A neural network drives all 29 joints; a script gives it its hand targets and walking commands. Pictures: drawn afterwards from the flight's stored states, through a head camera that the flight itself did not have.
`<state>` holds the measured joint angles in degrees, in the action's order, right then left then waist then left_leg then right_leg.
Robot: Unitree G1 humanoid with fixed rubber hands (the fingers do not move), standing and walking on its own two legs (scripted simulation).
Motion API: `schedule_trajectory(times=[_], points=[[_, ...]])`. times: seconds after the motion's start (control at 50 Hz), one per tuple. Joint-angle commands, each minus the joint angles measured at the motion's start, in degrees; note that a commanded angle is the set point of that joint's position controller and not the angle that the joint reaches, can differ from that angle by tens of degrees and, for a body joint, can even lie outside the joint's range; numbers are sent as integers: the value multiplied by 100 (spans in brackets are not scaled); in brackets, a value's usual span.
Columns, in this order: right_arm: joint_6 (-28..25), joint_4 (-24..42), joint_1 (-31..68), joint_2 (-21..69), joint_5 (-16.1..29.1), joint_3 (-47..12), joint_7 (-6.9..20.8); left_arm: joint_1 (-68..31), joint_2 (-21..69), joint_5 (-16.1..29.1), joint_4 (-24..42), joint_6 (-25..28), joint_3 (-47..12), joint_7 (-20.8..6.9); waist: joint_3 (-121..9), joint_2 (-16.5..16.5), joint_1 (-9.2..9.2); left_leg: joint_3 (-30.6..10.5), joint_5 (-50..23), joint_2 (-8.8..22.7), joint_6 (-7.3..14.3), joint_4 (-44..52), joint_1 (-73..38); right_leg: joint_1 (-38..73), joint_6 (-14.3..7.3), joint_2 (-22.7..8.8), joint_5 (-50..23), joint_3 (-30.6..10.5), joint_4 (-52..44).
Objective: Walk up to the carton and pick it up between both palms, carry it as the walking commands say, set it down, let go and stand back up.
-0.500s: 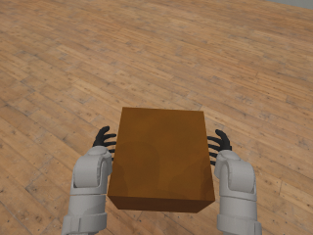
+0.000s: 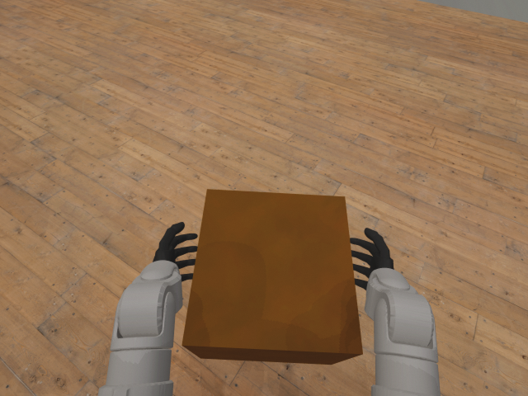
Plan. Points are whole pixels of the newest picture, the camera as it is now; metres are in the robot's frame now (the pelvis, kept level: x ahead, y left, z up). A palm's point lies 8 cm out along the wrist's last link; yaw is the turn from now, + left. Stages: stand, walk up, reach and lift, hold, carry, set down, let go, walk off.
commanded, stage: carry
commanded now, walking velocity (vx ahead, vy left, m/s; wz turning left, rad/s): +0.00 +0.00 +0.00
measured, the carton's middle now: (270, 279) +0.30 +0.00 -0.03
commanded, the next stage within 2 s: hold in 0.34 s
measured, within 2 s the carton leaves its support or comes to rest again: neither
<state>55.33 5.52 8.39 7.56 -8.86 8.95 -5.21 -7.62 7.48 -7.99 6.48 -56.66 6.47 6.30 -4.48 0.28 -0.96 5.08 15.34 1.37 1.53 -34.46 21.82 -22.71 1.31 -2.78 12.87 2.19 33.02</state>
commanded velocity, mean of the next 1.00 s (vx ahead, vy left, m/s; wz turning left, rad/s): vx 0.00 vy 0.00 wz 0.00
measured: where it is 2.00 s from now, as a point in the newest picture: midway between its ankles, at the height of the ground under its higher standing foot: outside the picture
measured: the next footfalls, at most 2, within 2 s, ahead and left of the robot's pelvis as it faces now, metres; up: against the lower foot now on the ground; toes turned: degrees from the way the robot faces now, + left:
none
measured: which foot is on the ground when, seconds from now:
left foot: down 0.00-1.00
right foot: down 0.00-1.00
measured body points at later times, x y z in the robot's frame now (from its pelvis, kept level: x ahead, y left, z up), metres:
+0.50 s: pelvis -0.01 -0.01 +0.01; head -0.01 -0.01 +0.46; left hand +0.28 +0.15 +0.03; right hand +0.29 -0.17 +0.03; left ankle +0.03 +0.10 -0.73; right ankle +0.05 -0.14 -0.73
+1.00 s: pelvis +0.01 -0.02 +0.00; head +0.04 -0.02 +0.45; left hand +0.33 +0.15 -0.02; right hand +0.33 -0.18 -0.02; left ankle +0.03 +0.10 -0.73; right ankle +0.05 -0.14 -0.73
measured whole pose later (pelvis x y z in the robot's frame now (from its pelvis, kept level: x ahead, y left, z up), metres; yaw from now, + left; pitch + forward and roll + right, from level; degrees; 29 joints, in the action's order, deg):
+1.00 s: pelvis +0.01 -0.02 +0.00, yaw +0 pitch +3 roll +0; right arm 28.7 -25.6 19.7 10.0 -18.4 21.6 0.0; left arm -20.3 7.3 -17.8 -27.5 -27.6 19.8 -2.0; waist 0.8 -0.2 -1.0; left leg -1.8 15.7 -0.9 0.2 -33.8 21.1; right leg -22.3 -0.2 1.2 13.6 -1.7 32.9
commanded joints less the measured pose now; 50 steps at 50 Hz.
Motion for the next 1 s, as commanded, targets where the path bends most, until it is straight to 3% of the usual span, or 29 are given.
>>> schedule_trajectory(times=[0.0, 0.02, 0.04, 0.1, 0.14, 0.2, 0.26, 0.32, 0.34, 0.36, 0.38, 0.4, 0.42, 0.44, 0.46, 0.48, 0.54, 0.58, 0.6, 0.66, 0.68, 0.78, 0.8, 0.82, 0.84, 0.86, 0.88, 0.96, 0.98], points=[[-245, 374, 2525, 4645, 1941, -3610, 1481, -2971, 4449, 1887, 599, 377, -3322, -1601, -2044, 89, 10, -584, -877, 682, 45, 715, -686, 750, -282, -399, -790, -270, -327], [-241, 884, 2737, 4698, 2163, -3810, 1470, -3110, 4426, 2081, 1104, 370, -3503, -1587, -1997, 0, 11, -581, -733, 673, 45, 737, -653, 780, -287, -429, -761, -288, -390], [-263, 529, 2737, 4663, 1994, -3643, 1475, -3101, 4470, 1939, 663, 384, -3337, -1604, -1946, 6, 4, -556, -731, 661, 46, 750, -625, 754, -286, -444, -772, -305, -392], [-229, 884, 2780, 4587, 2150, -3724, 1411, -3104, 4347, 2073, 990, 342, -3383, -1558, -1878, -54, 11, -607, -254, 675, 64, 883, -570, 740, -292, -429, -463, -313, -528], [-269, 414, 2614, 4485, 1928, -3533, 1397, -2889, 4286, 1835, 459, 385, -3185, -1556, -1973, -33, 12, -549, -577, 667, 54, 813, -629, 832, -293, -442, -698, -299, -443], [-319, 701, 2682, 4488, 2083, -3638, 1373, -3089, 4251, 2021, 868, 450, -3328, -1539, -1879, -98, 13, -488, -469, 619, 39, 821, -657, 760, -299, -450, -662, -307, -515], [-360, 450, 2655, 4465, 1966, -3517, 1380, -3027, 4282, 1886, 515, 470, -3221, -1546, -1882, 51, -6, -489, -411, 627, 26, 877, -667, 759, -304, -447, -584, -303, -517], [-404, 567, 2679, 4492, 2007, -3592, 1360, -3092, 4251, 1919, 682, 530, -3235, -1524, -1934, -78, 2, -436, -641, 630, 5, 780, -687, 864, -305, -445, -784, -287, -489], [-823, -1851, 2247, 4401, 713, -2534, 1604, -2397, 4701, 617, -1602, 922, -2360, -1577, -306, 109, -32, -1274, -1386, -437, -43, 1437, -1338, 1242, -514, 959, -858, -711, -987], [-1318, -1482, 2439, 4328, 631, -2768, 1736, -2531, 4728, 713, -1234, 1419, -2585, -1651, -1048, 92, 32, -1291, -2145, -376, -145, 1328, -1841, 1703, -568, 935, -1343, -802, -876], [-1644, -998, 2813, 4542, 833, -2971, 1779, -2935, 4911, 926, -918, 1737, -2988, -1770, -1151, 12, 170, -1227, -1998, -439, -149, 1351, -1897, 1673, -458, 930, -1365, -823, -915], [-1812, -413, 3515, 4916, 1062, -3283, 1901, -3590, 5249, 1136, -420, 1944, -3236, -1865, -1810, 10, 173, -1155, -2184, -500, -214, 1248, -2105, 1777, -386, 895, -1512, -821, -887], [-1850, -228, 4063, 5230, 1264, -3630, 2008, -3828, 5468, 1216, -367, 1985, -3206, -1906, -2214, -113, -139, -1100, -2326, -530, -223, 1142, -2211, 1817, -333, 873, -1627, -815, -833], [-1886, -260, 4171, 5406, 1344, -3643, 2056, -4386, 5526, 1420, -247, 2052, -3389, -1960, -2624, -211, 29, -1055, -2428, -518, -211, 1039, -2445, 1822, -315, 890, -1788, -809, -831], [-1863, -806, 4207, 5429, 1172, -3438, 2034, -4941, 5560, 1492, -570, 2110, -3390, -2046, -2244, 11, 303, -864, -1575, -711, -153, 1188, -2297, 1745, -217, 787, -1405, -673, -974], [-1887, -1137, 4289, 5512, 1084, -3320, 2073, -5074, 5510, 1319, -675, 2155, -3274, -2084, -2011, -2, 187, -950, -949, -648, -132, 1315, -2199, 1700, -209, 822, -849, -604, -980], [-1985, -2100, 4536, 5610, 746, -2782, 2179, -5256, 5529, 910, -1824, 2260, -2766, -2277, -1538, -60, 271, -920, 275, -635, -43, 1409, -1532, 1743, -232, 761, 177, -644, -1130], [-2031, -2788, 4514, 5684, 547, -2453, 2274, -5082, 5298, 494, -2587, 2362, -2015, -2410, -1211, -120, 6, -823, 342, -647, -10, 1351, -1308, 1626, -245, 657, 538, -775, -1278], [-2085, -2992, 4503, 5788, 399, -2218, 2280, -5019, 5200, 341, -2930, 2427, -1804, -2491, -1172, -314, 18, -802, 345, -648, 30, 1276, -1187, 1677, -231, 628, 585, -818, -1289], [-2230, -3829, 4621, 5915, 79, -1578, 2257, -5321, 4905, -34, -3665, 2635, -1032, -2607, -894, -323, -22, -759, 585, -667, 88, 1135, -754, 1576, -261, 529, 1065, -933, -1294], [-2289, -3894, 4686, 5846, 65, -1486, 2249, -5439, 4845, -49, -3696, 2689, -958, -2629, -792, -150, -19, -764, 648, -676, 101, 1109, -610, 1490, -283, 526, 1134, -941, -1228], [-2536, -3391, 5132, 5753, 355, -1747, 2155, -5216, 4923, 43, -3679, 2891, -1019, -2636, -1416, 37, -150, -762, 128, -584, 116, 925, -516, 1720, -201, 605, 281, -814, -815], [-2559, -3473, 5010, 5705, 289, -1693, 2135, -5190, 4965, 119, -3677, 2913, -1071, -2626, -1379, -96, 12, -815, -37, -577, 113, 836, -514, 1569, -190, 635, 72, -758, -755], [-2620, -3377, 4981, 5679, 320, -1778, 2119, -5117, 4941, 158, -3608, 2972, -1122, -2615, -1509, -179, -76, -834, -228, -564, 104, 794, -474, 1588, -183, 680, -216, -710, -597], [-2681, -3293, 4846, 5650, 333, -1825, 2098, -5057, 5035, 212, -3504, 3009, -1267, -2590, -1780, -47, 27, -826, -549, -595, 52, 710, -575, 1599, -196, 685, -597, -732, -529], [-2729, -3186, 4776, 5653, 365, -1954, 2088, -4808, 4970, 172, -3463, 3055, -1299, -2571, -1927, -120, -116, -827, -843, -600, 47, 621, -496, 1619, -180, 697, -908, -718, -410], [-2796, -3159, 4598, 5518, 368, -1959, 2088, -4700, 4991, 220, -3432, 3104, -1398, -2542, -2037, -64, 17, -852, -1196, -586, 12, 528, -546, 1464, -185, 703, -1256, -742, -308], [-3061, -3013, 4086, 5474, 463, -2236, 2001, -4434, 4962, 365, -3065, 3348, -1788, -2366, -2709, 24, 22, -897, -2053, -616, -77, 242, -491, 1392, -162, 768, -2104, -777, 22], [-3125, -3120, 3886, 5475, 431, -2224, 1979, -4389, 5004, 405, -3001, 3417, -1902, -2312, -2801, -10, 108, -931, -2241, -615, -108, 139, -460, 1336, -178, 790, -2276, -793, 88]])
